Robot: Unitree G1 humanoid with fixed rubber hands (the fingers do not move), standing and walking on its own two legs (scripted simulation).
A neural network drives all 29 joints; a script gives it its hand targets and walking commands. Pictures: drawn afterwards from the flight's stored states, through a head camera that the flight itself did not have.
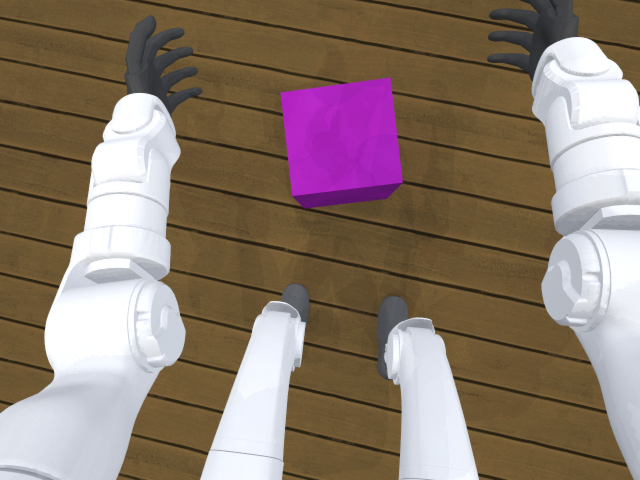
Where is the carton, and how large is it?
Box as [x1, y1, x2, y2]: [281, 78, 402, 208]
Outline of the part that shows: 390,78 281,92 292,195 304,208 386,198 402,182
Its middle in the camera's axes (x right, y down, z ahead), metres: +0.05 -0.20 +0.86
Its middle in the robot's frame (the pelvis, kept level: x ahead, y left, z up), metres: +0.56 +0.05 -0.53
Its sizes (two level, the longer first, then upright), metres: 0.210 0.200 0.250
